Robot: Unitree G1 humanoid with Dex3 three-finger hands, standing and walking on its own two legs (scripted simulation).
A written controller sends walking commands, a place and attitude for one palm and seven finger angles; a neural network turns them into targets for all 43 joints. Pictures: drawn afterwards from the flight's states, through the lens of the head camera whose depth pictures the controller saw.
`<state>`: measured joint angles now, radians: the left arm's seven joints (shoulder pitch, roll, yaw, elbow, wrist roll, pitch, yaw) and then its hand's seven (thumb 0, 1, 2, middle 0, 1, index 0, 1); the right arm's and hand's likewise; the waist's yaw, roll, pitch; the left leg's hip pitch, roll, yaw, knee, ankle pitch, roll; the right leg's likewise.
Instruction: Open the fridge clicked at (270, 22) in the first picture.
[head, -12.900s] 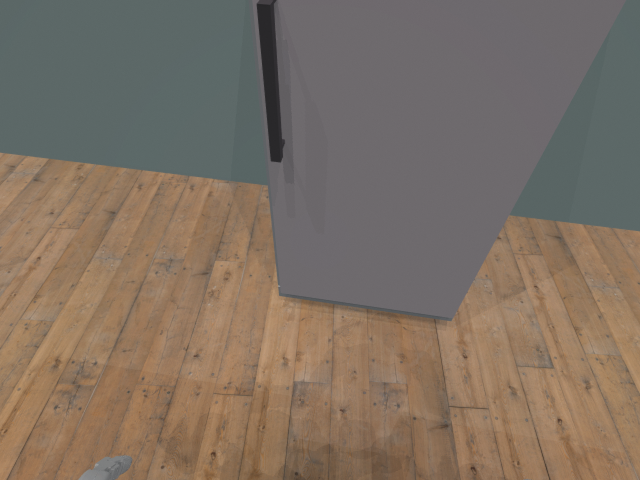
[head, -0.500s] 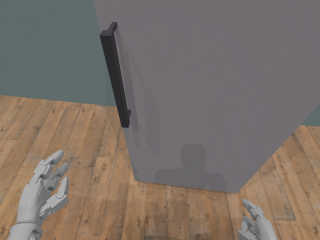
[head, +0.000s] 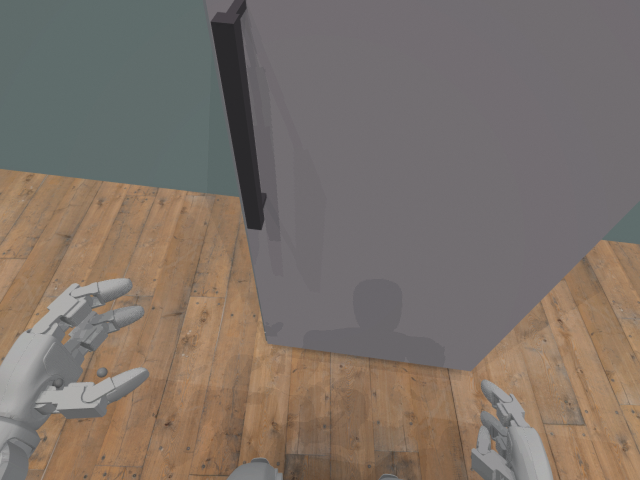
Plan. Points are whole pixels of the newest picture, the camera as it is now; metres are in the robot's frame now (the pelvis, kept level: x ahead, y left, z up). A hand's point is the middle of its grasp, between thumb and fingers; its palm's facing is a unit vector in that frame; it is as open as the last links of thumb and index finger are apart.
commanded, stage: raise the hand to about handle height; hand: left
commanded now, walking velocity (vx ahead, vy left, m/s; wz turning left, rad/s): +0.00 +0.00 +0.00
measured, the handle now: (248, 135) +0.51 +0.13 +0.15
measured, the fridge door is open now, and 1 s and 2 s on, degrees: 0 0 0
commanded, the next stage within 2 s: move the hooked fingers beside the handle in 1.34 s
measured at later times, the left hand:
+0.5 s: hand (32, 310) +0.25 +0.30 +0.13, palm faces -0.01 -1.00 -0.07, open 13.4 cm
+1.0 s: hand (33, 239) +0.29 +0.29 +0.18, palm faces -0.02 -1.00 -0.07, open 14.0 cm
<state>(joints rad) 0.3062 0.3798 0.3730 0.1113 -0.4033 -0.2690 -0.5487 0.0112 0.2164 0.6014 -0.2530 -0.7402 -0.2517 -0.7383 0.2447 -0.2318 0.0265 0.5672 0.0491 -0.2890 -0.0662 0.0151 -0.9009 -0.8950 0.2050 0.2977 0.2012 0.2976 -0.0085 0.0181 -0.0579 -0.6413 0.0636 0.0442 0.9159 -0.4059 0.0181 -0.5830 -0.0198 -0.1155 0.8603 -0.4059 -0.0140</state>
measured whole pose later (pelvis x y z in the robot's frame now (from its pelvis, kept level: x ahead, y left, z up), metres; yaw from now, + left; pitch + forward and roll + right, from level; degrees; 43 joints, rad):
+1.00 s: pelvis +0.02 +0.01 +0.04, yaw +1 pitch +0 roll -1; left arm -0.06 0.49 0.46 0.25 -0.36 0.01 -0.56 -0.01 -0.50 0.30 -0.30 -1.20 -0.30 -1.20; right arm 0.26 -0.27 0.07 0.60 0.08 -0.24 -0.09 0.02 -0.90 -0.90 0.20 0.30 0.20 0.30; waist 0.02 0.05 -0.02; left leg -0.28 0.02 0.06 0.55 -0.28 0.03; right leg -0.23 -0.04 -0.11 0.50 -0.28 0.01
